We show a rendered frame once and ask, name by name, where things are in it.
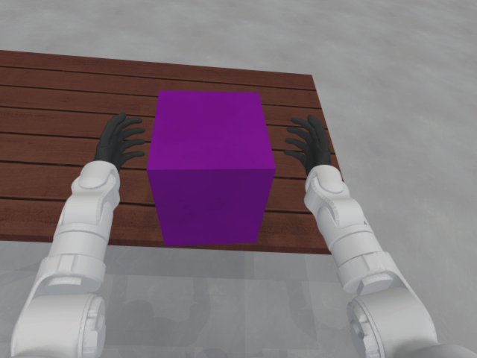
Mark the carton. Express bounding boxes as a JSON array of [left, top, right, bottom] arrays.
[[147, 90, 276, 246]]

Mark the left robot forearm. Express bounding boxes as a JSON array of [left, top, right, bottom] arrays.
[[10, 160, 120, 357]]

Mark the right robot forearm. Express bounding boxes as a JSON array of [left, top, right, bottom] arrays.
[[304, 165, 437, 340]]

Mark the robot right hand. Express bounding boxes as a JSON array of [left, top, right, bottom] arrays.
[[284, 114, 332, 177]]

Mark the robot left upper arm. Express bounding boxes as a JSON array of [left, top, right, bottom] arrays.
[[8, 293, 106, 358]]

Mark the robot left hand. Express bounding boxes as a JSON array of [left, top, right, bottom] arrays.
[[93, 112, 145, 173]]

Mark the robot right upper arm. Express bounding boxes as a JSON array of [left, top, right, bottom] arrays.
[[347, 286, 477, 358]]

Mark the table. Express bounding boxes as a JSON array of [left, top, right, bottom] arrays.
[[0, 50, 344, 255]]

